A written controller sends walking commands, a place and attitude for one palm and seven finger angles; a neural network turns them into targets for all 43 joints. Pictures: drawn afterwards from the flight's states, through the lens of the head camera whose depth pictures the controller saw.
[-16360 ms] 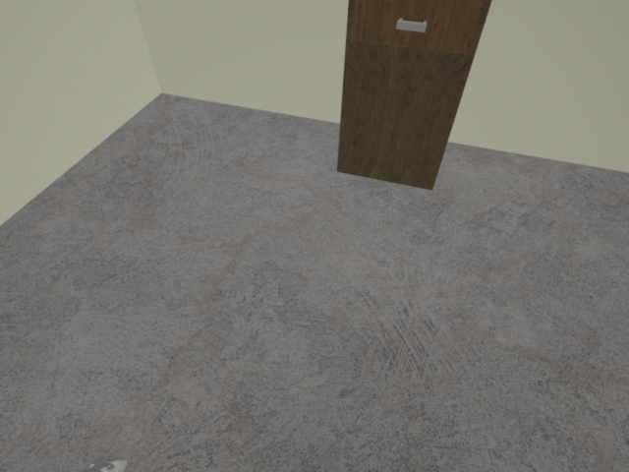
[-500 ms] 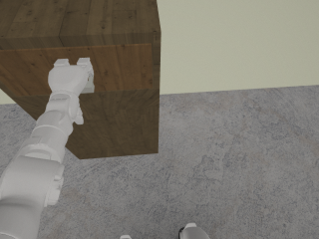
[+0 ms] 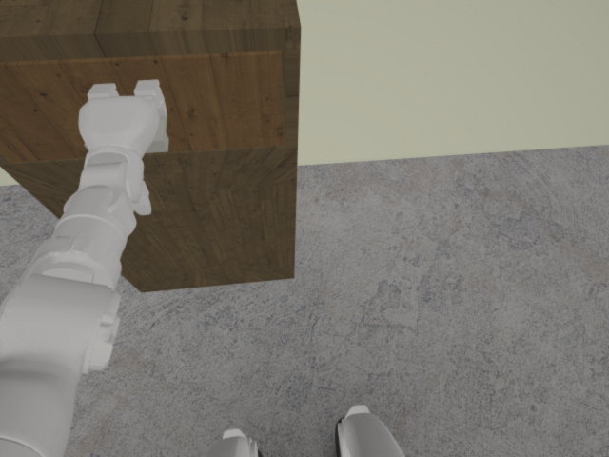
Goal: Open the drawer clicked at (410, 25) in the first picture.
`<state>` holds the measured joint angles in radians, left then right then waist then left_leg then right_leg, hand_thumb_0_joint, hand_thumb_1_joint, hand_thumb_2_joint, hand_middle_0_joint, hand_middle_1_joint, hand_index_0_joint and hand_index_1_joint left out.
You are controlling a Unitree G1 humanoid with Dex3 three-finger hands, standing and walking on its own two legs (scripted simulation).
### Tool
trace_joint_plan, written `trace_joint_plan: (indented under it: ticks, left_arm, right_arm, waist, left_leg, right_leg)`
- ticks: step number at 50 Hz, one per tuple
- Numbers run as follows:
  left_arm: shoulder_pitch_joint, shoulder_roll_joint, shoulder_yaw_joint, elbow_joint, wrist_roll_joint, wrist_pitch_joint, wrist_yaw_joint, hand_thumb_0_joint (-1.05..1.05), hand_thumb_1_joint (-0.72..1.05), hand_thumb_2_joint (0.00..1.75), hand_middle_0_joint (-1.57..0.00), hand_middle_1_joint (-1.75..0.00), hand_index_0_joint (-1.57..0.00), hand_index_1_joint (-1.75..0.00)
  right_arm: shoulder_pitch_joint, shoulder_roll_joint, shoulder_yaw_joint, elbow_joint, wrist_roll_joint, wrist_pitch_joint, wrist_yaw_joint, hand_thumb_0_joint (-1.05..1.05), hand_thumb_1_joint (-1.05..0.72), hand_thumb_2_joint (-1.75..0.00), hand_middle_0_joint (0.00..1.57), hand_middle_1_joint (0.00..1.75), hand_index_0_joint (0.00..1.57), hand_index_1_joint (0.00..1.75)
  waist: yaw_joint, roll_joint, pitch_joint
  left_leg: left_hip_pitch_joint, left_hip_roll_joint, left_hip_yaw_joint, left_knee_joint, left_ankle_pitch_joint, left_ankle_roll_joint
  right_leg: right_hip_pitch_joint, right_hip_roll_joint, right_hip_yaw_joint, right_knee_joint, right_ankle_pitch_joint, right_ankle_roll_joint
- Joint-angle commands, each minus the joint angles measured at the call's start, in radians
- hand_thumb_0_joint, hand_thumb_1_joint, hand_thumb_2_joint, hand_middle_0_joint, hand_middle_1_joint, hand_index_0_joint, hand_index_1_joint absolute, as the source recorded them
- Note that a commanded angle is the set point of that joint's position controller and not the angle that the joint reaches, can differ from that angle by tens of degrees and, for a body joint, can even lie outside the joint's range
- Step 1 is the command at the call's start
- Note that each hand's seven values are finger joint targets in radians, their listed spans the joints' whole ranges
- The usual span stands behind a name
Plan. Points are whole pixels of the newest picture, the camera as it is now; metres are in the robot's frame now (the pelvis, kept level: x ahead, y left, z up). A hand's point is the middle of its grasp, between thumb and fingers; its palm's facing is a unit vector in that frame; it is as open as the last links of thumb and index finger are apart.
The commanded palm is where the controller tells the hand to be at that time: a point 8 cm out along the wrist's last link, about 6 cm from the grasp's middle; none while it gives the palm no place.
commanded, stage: lower the fingers behind the handle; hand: left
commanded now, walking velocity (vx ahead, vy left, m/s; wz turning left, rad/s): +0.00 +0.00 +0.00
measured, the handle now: (130, 130) +0.57 +0.21 +0.04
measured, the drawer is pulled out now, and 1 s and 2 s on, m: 0.00 0.00 0.00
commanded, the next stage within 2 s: lift the fingers back up to retry in 0.28 s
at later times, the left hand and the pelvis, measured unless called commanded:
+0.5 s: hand (136, 152) +0.52 +0.19 +0.05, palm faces -0.02 +0.00 -1.00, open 14.0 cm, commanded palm +0.50 +0.20 +0.09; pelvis -0.01 +0.00 +0.00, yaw +0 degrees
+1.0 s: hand (122, 123) +0.53 +0.19 +0.09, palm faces -0.03 -0.01 -1.00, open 13.7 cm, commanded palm +0.50 +0.19 +0.15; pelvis +0.03 +0.00 +0.03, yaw +0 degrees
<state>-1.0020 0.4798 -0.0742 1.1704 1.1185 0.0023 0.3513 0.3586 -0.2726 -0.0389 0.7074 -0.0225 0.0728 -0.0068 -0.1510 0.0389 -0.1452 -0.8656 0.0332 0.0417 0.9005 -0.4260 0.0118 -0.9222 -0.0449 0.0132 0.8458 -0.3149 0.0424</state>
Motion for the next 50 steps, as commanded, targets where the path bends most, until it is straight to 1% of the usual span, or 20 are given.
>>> trace_joint_plan:
  ticks: [1, 2, 5, 7, 9, 10, 18, 22, 24, 27, 30, 32, 34, 39, 42, 44, 45, 46, 48, 50]
  left_arm:
    - [-0.344, 0.213, 0.032, -0.058, 0.001, 0.038, -0.024, 0.00, -0.50, 0.30, -0.30, -1.20, -0.30, -1.20]
    - [-0.351, 0.223, 0.042, -0.068, -0.003, 0.034, -0.028, 0.00, -0.50, 0.30, -0.30, -1.20, -0.30, -1.20]
    - [-0.341, 0.231, 0.037, -0.051, -0.005, 0.029, -0.041, 0.00, -0.50, 0.30, -0.30, -1.20, -0.30, -1.20]
    - [-0.350, 0.229, 0.040, -0.069, -0.006, 0.017, -0.045, 0.00, -0.50, 0.30, -0.30, -1.20, -0.30, -1.20]
    - [-0.321, 0.222, 0.035, -0.064, -0.003, 0.010, -0.048, 0.00, -0.50, 0.30, -0.30, -1.20, -0.30, -1.20]
    - [-0.309, 0.228, 0.040, -0.054, -0.005, 0.009, -0.048, 0.00, -0.50, 0.30, -0.30, -1.20, -0.30, -1.20]
    - [-0.326, 0.264, 0.055, -0.069, -0.001, 0.002, -0.039, 0.00, -0.50, 0.30, -0.30, -1.20, -0.30, -1.20]
    - [-0.356, 0.312, 0.101, -0.158, -0.010, -0.004, -0.033, 0.00, -0.50, 0.30, -0.30, -1.20, -0.30, -1.20]
    - [-0.355, 0.287, 0.082, -0.184, -0.011, -0.006, -0.032, 0.00, -0.50, 0.30, -0.30, -1.20, -0.30, -1.20]
    - [-0.397, 0.298, 0.096, -0.220, -0.023, -0.016, -0.024, 0.00, -0.50, 0.30, -0.30, -1.20, -0.30, -1.20]
    - [-0.402, 0.328, 0.118, -0.260, -0.027, -0.035, -0.018, 0.00, -0.50, 0.30, -0.30, -1.20, -0.30, -1.20]
    - [-0.421, 0.316, 0.115, -0.303, -0.029, -0.052, -0.013, 0.00, -0.50, 0.30, -0.30, -1.20, -0.30, -1.20]
    - [-0.428, 0.256, 0.073, -0.308, -0.027, -0.057, -0.008, 0.00, -0.50, 0.30, -0.30, -1.20, -0.30, -1.20]
    - [-0.424, 0.194, 0.038, -0.311, -0.040, -0.039, -0.011, 0.00, -0.50, 0.30, -0.30, -1.20, -0.30, -1.20]
    - [-0.395, 0.192, 0.047, -0.318, -0.049, -0.021, -0.025, 0.00, -0.50, 0.30, -0.30, -1.20, -0.30, -1.20]
    - [-0.374, 0.176, 0.036, -0.301, -0.051, -0.007, -0.039, 0.00, -0.50, 0.30, -0.30, -1.20, -0.30, -1.20]
    - [-0.373, 0.216, 0.066, -0.310, -0.048, -0.004, -0.042, 0.00, -0.50, 0.30, -0.30, -1.20, -0.30, -1.20]
    - [-0.375, 0.196, 0.047, -0.328, -0.050, -0.004, -0.052, 0.00, -0.50, 0.30, -0.30, -1.20, -0.30, -1.20]
    - [-0.388, 0.223, 0.066, -0.370, -0.054, -0.017, -0.062, 0.00, -0.50, 0.30, -0.30, -1.20, -0.30, -1.20]
    - [-0.329, 0.226, 0.079, -0.369, -0.052, -0.022, -0.071, 0.00, -0.50, 0.30, -0.30, -1.20, -0.30, -1.20]
  right_arm:
    - [0.163, -0.174, -0.058, -0.041, -0.002, -0.018, -0.021, 0.00, -0.90, -0.90, 0.20, 0.30, 0.20, 0.30]
    - [0.163, -0.175, -0.058, -0.041, -0.003, -0.017, -0.022, 0.00, -0.90, -0.90, 0.20, 0.30, 0.20, 0.30]
    - [0.163, -0.173, -0.050, -0.046, 0.000, -0.020, -0.026, 0.00, -0.90, -0.90, 0.20, 0.30, 0.20, 0.30]
    - [0.167, -0.171, -0.054, -0.049, -0.001, -0.022, -0.028, 0.00, -0.90, -0.90, 0.20, 0.30, 0.20, 0.30]
    - [0.170, -0.168, -0.053, -0.051, -0.002, -0.025, -0.026, 0.00, -0.90, -0.90, 0.20, 0.30, 0.20, 0.30]
    - [0.168, -0.170, -0.051, -0.051, 0.000, -0.026, -0.028, 0.00, -0.90, -0.90, 0.20, 0.30, 0.20, 0.30]
    - [0.173, -0.171, -0.049, -0.049, 0.000, -0.028, -0.030, 0.00, -0.90, -0.90, 0.20, 0.30, 0.20, 0.30]
    - [0.172, -0.170, -0.056, -0.055, -0.001, -0.023, -0.027, 0.00, -0.90, -0.90, 0.20, 0.30, 0.20, 0.30]
    - [0.169, -0.162, -0.058, -0.060, 0.001, -0.021, -0.028, 0.00, -0.90, -0.90, 0.20, 0.30, 0.20, 0.30]
    - [0.160, -0.162, -0.059, -0.053, 0.002, -0.020, -0.032, 0.00, -0.90, -0.90, 0.20, 0.30, 0.20, 0.30]
    - [0.157, -0.161, -0.060, -0.048, 0.001, -0.021, -0.035, 0.00, -0.90, -0.90, 0.20, 0.30, 0.20, 0.30]
    - [0.152, -0.158, -0.064, -0.049, 0.000, -0.022, -0.036, 0.00, -0.90, -0.90, 0.20, 0.30, 0.20, 0.30]
    - [0.157, -0.152, -0.070, -0.039, -0.001, -0.025, -0.034, 0.00, -0.90, -0.90, 0.20, 0.30, 0.20, 0.30]
    - [0.156, -0.151, -0.077, -0.025, 0.003, -0.019, -0.025, 0.00, -0.90, -0.90, 0.20, 0.30, 0.20, 0.30]
    - [0.142, -0.151, -0.078, -0.029, 0.005, -0.009, -0.021, 0.00, -0.90, -0.90, 0.20, 0.30, 0.20, 0.30]
    - [0.136, -0.149, -0.076, -0.029, 0.008, -0.003, -0.019, 0.00, -0.90, -0.90, 0.20, 0.30, 0.20, 0.30]
    - [0.127, -0.152, -0.074, -0.030, 0.008, -0.001, -0.021, 0.00, -0.90, -0.90, 0.20, 0.30, 0.20, 0.30]
    - [0.120, -0.148, -0.073, -0.040, 0.009, 0.001, -0.020, 0.00, -0.90, -0.90, 0.20, 0.30, 0.20, 0.30]
    - [0.114, -0.146, -0.074, -0.046, 0.009, 0.003, -0.025, 0.00, -0.90, -0.90, 0.20, 0.30, 0.20, 0.30]
    - [0.105, -0.141, -0.075, -0.053, 0.008, 0.006, -0.025, 0.00, -0.90, -0.90, 0.20, 0.30, 0.20, 0.30]
  waist:
    - [-0.037, -0.021, -0.333]
    - [-0.034, -0.026, -0.353]
    - [-0.033, -0.026, -0.330]
    - [-0.033, -0.036, -0.362]
    - [-0.026, -0.007, -0.352]
    - [-0.028, -0.037, -0.339]
    - [-0.031, -0.025, -0.355]
    - [-0.008, 0.002, -0.443]
    - [-0.004, 0.020, -0.451]
    - [-0.010, -0.001, -0.440]
    - [0.006, 0.025, -0.451]
    - [0.006, 0.037, -0.474]
    - [-0.003, 0.058, -0.444]
    - [-0.001, 0.066, -0.428]
    - [0.016, 0.053, -0.432]
    - [0.018, 0.025, -0.398]
    - [0.029, 0.027, -0.397]
    - [0.032, 0.036, -0.403]
    - [0.034, 0.026, -0.417]
    - [0.052, 0.023, -0.424]
  left_leg:
    - [0.171, -0.045, -0.015, -0.118, 0.213, 0.026]
    - [0.178, -0.045, -0.019, -0.116, 0.221, 0.027]
    - [0.147, -0.048, -0.014, -0.119, 0.185, 0.029]
    - [0.151, -0.049, -0.014, -0.110, 0.194, 0.031]
    - [0.153, -0.049, -0.013, -0.109, 0.197, 0.029]
    - [0.139, -0.048, -0.013, -0.110, 0.185, 0.030]
    - [0.122, -0.050, -0.007, -0.099, 0.182, 0.032]
    - [0.187, -0.051, -0.009, -0.109, 0.247, 0.030]
    - [0.222, -0.051, -0.012, -0.125, 0.265, 0.027]
    - [0.257, -0.048, -0.019, -0.146, 0.273, 0.029]
    - [0.288, -0.050, -0.018, -0.168, 0.300, 0.027]
    - [0.335, -0.050, -0.019, -0.173, 0.347, 0.026]
    - [0.374, -0.047, -0.026, -0.184, 0.386, 0.020]
    - [0.458, -0.041, -0.031, -0.211, 0.489, 0.011]
    - [0.489, -0.041, -0.028, -0.226, 0.559, 0.008]
    - [0.478, -0.041, -0.025, -0.242, 0.554, 0.011]
    - [0.476, -0.040, -0.021, -0.250, 0.561, 0.011]
    - [0.485, -0.044, -0.020, -0.257, 0.564, 0.011]
    - [0.505, -0.043, -0.015, -0.262, 0.595, 0.015]
    - [0.511, -0.045, -0.010, -0.265, 0.633, 0.014]
  right_leg:
    - [0.231, 0.076, -0.055, -0.086, 0.129, -0.063]
    - [0.236, 0.077, -0.055, -0.083, 0.134, -0.065]
    - [0.239, 0.075, -0.052, -0.086, 0.113, -0.062]
    - [0.249, 0.075, -0.048, -0.083, 0.126, -0.062]
    - [0.240, 0.076, -0.048, -0.081, 0.127, -0.063]
    - [0.243, 0.076, -0.050, -0.083, 0.118, -0.061]
    - [0.250, 0.074, -0.042, -0.079, 0.127, -0.058]
    - [0.315, 0.076, -0.040, -0.083, 0.184, -0.059]
    - [0.332, 0.078, -0.042, -0.098, 0.196, -0.059]
    - [0.350, 0.080, -0.043, -0.123, 0.196, -0.058]
    - [0.396, 0.077, -0.040, -0.139, 0.227, -0.059]
    - [0.409, 0.079, -0.041, -0.149, 0.258, -0.061]
    - [0.390, 0.082, -0.049, -0.159, 0.273, -0.063]
    - [0.404, 0.086, -0.059, -0.186, 0.322, -0.066]
    - [0.448, 0.087, -0.062, -0.199, 0.366, -0.067]
    - [0.467, 0.087, -0.063, -0.211, 0.376, -0.065]
    - [0.487, 0.085, -0.062, -0.212, 0.388, -0.065]
    - [0.502, 0.086, -0.061, -0.217, 0.393, -0.066]
    - [0.539, 0.083, -0.057, -0.222, 0.433, -0.064]
    - [0.568, 0.082, -0.057, -0.223, 0.461, -0.064]
